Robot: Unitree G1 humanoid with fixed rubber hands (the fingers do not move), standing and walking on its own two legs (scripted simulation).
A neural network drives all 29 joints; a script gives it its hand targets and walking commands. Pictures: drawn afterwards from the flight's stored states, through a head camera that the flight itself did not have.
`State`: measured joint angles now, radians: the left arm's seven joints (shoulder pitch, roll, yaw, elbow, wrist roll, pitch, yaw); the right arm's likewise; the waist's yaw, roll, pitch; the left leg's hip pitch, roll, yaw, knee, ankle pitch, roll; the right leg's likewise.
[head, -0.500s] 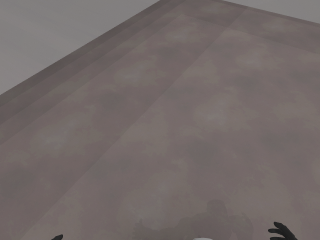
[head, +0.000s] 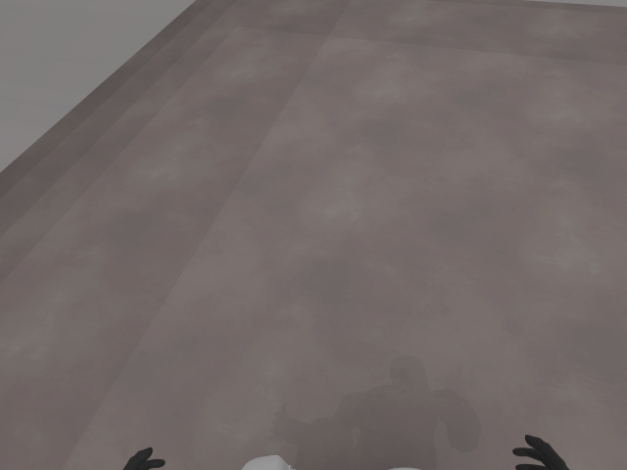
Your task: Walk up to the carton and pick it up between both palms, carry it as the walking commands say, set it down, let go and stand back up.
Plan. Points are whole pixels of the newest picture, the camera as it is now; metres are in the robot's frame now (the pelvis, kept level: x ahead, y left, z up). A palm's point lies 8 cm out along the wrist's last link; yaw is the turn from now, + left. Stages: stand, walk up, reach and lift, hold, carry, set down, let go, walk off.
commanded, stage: walk up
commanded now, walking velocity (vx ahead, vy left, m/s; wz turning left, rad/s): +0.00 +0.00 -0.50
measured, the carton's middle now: out of the picture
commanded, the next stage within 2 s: none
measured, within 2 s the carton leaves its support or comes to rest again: neither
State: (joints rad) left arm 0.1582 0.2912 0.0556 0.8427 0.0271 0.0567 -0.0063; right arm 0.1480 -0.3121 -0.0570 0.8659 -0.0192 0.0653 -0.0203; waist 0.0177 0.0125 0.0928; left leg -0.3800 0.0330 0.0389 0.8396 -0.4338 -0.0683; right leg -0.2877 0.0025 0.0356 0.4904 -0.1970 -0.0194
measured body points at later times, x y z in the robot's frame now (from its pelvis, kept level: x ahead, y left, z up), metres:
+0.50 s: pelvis -0.02 +0.00 -0.01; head +0.01 -0.01 +0.44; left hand +0.21 +0.20 -0.12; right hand -0.05 -0.29 -0.13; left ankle +0.01 +0.13 -0.74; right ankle -0.08 -0.11 -0.74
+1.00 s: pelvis -0.02 +0.01 +0.00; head +0.03 +0.01 +0.44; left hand +0.21 +0.21 -0.14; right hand -0.04 -0.28 -0.11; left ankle +0.05 +0.10 -0.74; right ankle -0.10 -0.09 -0.69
